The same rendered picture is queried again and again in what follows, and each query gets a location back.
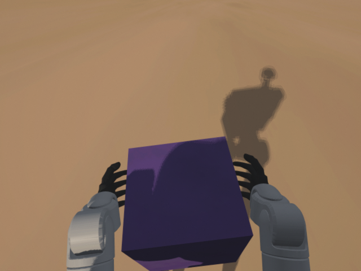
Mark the carton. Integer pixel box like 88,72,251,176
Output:
121,136,253,271

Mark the robot right hand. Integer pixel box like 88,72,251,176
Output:
233,154,268,200

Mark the robot left hand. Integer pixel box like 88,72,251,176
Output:
98,162,127,207

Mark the robot left forearm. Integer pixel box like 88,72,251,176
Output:
66,191,121,271

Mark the robot right forearm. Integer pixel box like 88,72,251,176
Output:
250,183,310,271

